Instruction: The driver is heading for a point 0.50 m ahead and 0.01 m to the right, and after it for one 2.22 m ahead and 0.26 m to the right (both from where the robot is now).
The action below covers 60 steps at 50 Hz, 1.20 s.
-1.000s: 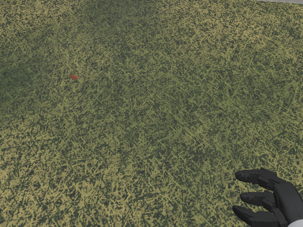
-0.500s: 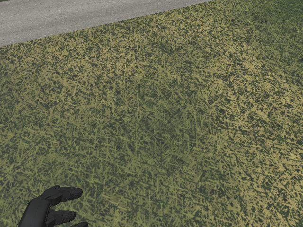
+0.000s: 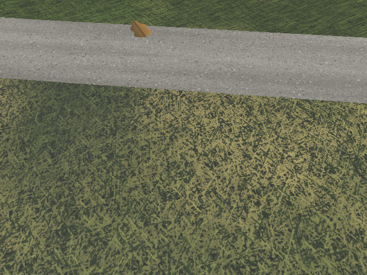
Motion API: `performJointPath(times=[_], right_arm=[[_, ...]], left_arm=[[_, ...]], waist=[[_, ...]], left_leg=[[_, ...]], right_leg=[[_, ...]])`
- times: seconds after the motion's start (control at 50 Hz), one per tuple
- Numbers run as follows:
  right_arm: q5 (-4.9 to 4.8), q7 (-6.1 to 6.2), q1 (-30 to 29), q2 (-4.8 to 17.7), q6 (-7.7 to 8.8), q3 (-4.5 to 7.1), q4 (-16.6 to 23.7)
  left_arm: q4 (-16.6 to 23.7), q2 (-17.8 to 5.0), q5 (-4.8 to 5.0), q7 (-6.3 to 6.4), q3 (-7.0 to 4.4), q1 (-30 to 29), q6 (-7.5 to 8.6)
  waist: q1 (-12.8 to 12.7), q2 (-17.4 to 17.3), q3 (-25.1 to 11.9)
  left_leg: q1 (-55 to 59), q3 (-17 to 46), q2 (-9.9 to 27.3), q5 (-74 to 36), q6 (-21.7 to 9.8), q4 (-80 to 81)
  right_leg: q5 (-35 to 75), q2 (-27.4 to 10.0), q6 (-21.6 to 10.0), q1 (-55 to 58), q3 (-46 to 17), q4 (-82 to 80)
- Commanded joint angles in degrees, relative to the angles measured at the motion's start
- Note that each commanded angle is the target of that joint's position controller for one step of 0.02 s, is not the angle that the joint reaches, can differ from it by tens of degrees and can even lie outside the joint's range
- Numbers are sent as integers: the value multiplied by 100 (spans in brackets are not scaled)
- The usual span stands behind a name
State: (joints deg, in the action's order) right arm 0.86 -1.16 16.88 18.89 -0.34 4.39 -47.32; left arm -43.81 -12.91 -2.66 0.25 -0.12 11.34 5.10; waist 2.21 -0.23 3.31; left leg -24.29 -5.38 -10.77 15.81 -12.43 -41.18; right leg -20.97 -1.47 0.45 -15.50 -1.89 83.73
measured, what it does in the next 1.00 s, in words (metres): walks ahead: right foot, then left foot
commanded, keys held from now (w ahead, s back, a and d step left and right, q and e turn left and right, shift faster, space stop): w+q+shift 0.22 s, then w+shift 0.06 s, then w+e+shift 0.72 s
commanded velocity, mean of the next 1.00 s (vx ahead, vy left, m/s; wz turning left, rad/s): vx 1.00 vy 0.00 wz -0.07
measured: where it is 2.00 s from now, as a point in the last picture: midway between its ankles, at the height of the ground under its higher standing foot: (216, 42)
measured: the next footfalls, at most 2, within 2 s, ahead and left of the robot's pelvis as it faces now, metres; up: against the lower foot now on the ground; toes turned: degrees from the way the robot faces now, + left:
right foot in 0.34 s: +0.55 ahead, -0.11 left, +0.00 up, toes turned +19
left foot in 0.72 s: +0.82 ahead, +0.19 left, +0.00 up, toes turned +4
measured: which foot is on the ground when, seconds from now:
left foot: down 0.00-0.34, up 0.36-0.70, down 0.72-1.00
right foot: up 0.00-0.32, down 0.34-0.74, up 0.76-1.00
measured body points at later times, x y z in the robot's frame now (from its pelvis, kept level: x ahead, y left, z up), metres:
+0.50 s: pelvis +0.47 -0.03 +0.04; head +0.49 -0.02 +0.49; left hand +0.41 +0.26 -0.09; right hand +0.71 -0.25 -0.05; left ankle +0.37 +0.05 -0.60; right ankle +0.51 -0.13 -0.70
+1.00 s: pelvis +0.91 +0.06 +0.03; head +0.93 +0.06 +0.48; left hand +1.16 +0.31 -0.04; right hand +0.85 -0.24 -0.09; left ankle +0.78 +0.19 -0.70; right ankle +1.02 -0.06 -0.63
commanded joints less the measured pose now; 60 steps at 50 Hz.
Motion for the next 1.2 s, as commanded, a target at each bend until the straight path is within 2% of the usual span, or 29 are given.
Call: performJointPath(times=[0.02, 0.06, 0.14, 0.22, 0.28, 0.32, 0.34, 0.36, 0.38, 0.4, 0.42, 0.48, 0.54, 0.62, 0.66, 0.7, 0.72, 0.74, 0.76, 0.8, 0.82, 0.9, 1.02, 1.08, 1.12, 1.14, 1.16, 1.18, 1.2], right_arm=[[-29, 132, 412, 845, 221, 213, 280], [-75, 119, 344, 726, 381, 145, 288], [-108, 71, 596, 789, 474, 203, 294], [-123, 38, 960, 886, 451, 285, 212], [-89, 117, 794, 1042, 492, 305, 194], [85, 106, 332, 1154, 535, 293, 204], [166, 133, 197, 549, 588, 134, 329], [-211, 29, 1416, -229, 609, -90, 551], [30, 101, 962, 234, 563, -143, 362], [119, 48, 100, 420, 555, -113, 503], [188, 12, -350, 450, 575, -126, 665], [382, -77, -870, 148, 481, -287, 1116], [355, -152, -1488, 102, 488, -448, 1525], [117, -224, -1952, 79, 517, -543, 1657], [131, -121, -1917, 263, 520, -461, 1623], [203, 31, -1071, 486, 557, -307, 1341], [259, 140, -219, 688, 595, -194, 1177], [364, 273, 978, 1157, 600, -20, 1093], [358, 284, 808, 1421, 517, 47, 1091], [227, 250, 86, 469, 504, -85, 1103], [233, 213, 49, 262, 537, -129, 983], [30, 144, 256, 30, 729, -161, 506], [30, 169, -13, 337, 817, -98, 266], [28, 236, 361, 941, 739, 29, 247], [81, 267, -2, 1195, 516, 113, 414], [144, 234, 5, 1073, 458, 92, 437], [241, 116, 32, 254, 486, -122, 616], [83, 127, 422, 444, 580, -155, 1303], [156, 128, -236, 717, 717, -171, 1358]], left_arm=[[763, -944, -136, 19, -118, -111, 70], [809, -809, -170, -13, -60, -172, -166], [1358, -525, -15, -132, 80, -1472, -185], [1579, -595, 106, -120, 79, -1927, -134], [1328, -974, 90, -32, -94, -1064, -81], [701, -1423, 141, 132, -357, 1113, -63], [434, -1740, 30, 239, -477, 2281, -55], [339, -2275, -77, 143, -598, 1814, -44], [509, -1603, -10, 11, -568, 1135, -100], [490, -1206, 81, -39, -491, 819, -79], [311, -1021, 85, -79, -454, 854, -74], [-221, -856, 154, -77, -374, 1364, -9], [-243, -1053, 190, -23, -443, 1406, 24], [-146, -1417, 283, -132, -607, 1251, 41], [-232, -1405, 337, -156, -613, 1492, 29], [-316, -1528, 332, -146, -645, 1647, -8], [-265, -1534, 357, -163, -656, 1531, 17], [-64, -991, 353, -133, -520, 1375, 84], [236, -626, 505, -102, -399, 1721, 25], [139, -896, 219, -103, -423, 960, -161], [152, -808, 186, -164, -419, 724, -215], [543, -469, 79, -359, -346, 81, -512], [1168, -526, 102, -632, -170, -1111, -501], [1021, -781, 123, -577, -219, -652, -498], [483, -1261, 101, -438, -455, 1164, -457], [114, -1561, 95, -300, -631, 2072, -457], [153, -2043, 219, -162, -763, 1588, -539], [532, -2641, 63, -159, -868, 1297, -598], [597, -2334, 131, -78, -856, 1360, -621]], waist=[[-336, 680, -30], [-499, 606, 110], [-9, 239, 289], [406, -218, -50], [-7, -307, -647], [-1260, -318, -1569], [-1615, 344, -2073], [-474, 2903, -2711], [-604, 1344, -1818], [-660, 398, -1125], [-584, -71, -706], [-268, 379, -197], [-187, 385, 88], [-265, 449, 25], [-294, 333, -105], [87, 67, -752], [533, 11, -1244], [962, -662, -2083], [508, -1794, -2585], [344, -516, -964], [239, -240, -504], [-150, -559, 32], [-387, -187, 386], [-708, -487, -77], [-1644, -572, -1025], [-1889, -92, -1407], [-1254, 1354, -956], [-831, 1660, -2315], [-1090, 416, -2034]], left_leg=[[1599, 3980, 1861, -3, -894, 2909], [642, 3238, 1428, -486, -808, 3041], [388, 2566, 866, -1826, -442, 3133], [1515, 2782, 1053, -3189, -129, 2774], [2182, 2720, 1217, -4973, 211, 1841], [2049, 2305, 1163, -5344, 376, -474], [1034, 1921, 856, -3208, 421, -2628], [-841, 1500, -171, 995, 817, -4306], [-1758, 1495, 396, 679, 626, -4421], [-1779, 1464, 662, 239, 665, -4121], [-1624, 1320, 865, 115, 691, -3664], [-1556, 1131, 1198, 476, 935, -2672], [-1420, 902, 1423, 143, 1242, -1257], [894, 473, 1081, -1493, 1341, 362], [1084, 533, 1060, -1498, 1279, 789], [2169, 419, 818, -872, 1139, 1155], [3373, 782, 1270, -516, 1001, 1078], [4546, 2411, 2838, 1561, 758, 1365], [4855, 5162, 3929, 3190, 293, 2489], [3524, 3972, 3408, 2354, 253, 2558], [2946, 3149, 3156, 1190, 327, 2678], [2302, 1397, 2812, -1000, 601, 3038], [1612, -811, 2153, -3066, 980, 3612], [2339, -996, 2360, -7344, 1135, 2183], [2037, -799, 2532, -7441, 1023, -168], [997, -795, 2217, -5200, 1081, -2215], [-725, -729, 1108, 910, 1265, -4637], [-2482, 546, 783, 1451, 1417, -5889], [-2817, 1053, 1140, 795, 1360, -5419]], right_leg=[[122, -387, 133, -2498, -380, -455], [28, -592, 331, -1975, -222, -1330], [1871, -421, 374, -1587, 201, -3607], [2687, -26, 187, -1313, 228, -4882], [2311, 306, -51, -7, 251, -5407], [1459, 161, -294, 1755, 375, -5297], [-407, -704, -429, 2916, -727, -5052], [-1245, -2221, -1492, 3998, -4916, -6600], [-2193, -1956, -1724, 3414, -5368, -6961], [-1664, -1634, -1702, 2607, -4289, -6911], [-850, -1354, -1577, 1894, -3605, -6913], [364, -726, -1452, 1035, -2706, -7058], [822, -654, -1592, 279, -2399, -7534], [1788, -440, -1278, -928, -1873, -7963], [2553, -498, -1107, -295, -1833, -7438], [4053, -179, -874, 69, -1501, -5709], [3679, 68, -740, -621, -1347, -4307], [1427, 354, -691, -1435, -936, -2451], [-588, 627, -634, -2610, -426, -1003], [259, -61, -666, -3322, -235, -666], [375, -208, -616, -3206, -225, -850], [494, -549, -501, -3357, -156, -1147], [2244, -220, -738, -2039, 840, -3539], [1724, 491, -1045, -927, 1377, -3891], [1353, 743, -1339, 1093, 1089, -4088], [1162, 738, -1513, 2632, 589, -4433], [1372, -164, -1750, 2978, -971, -4623], [751, -1267, -2951, 4612, -4020, -5755], [-140, -1315, -2703, 4152, -4467, -6650]])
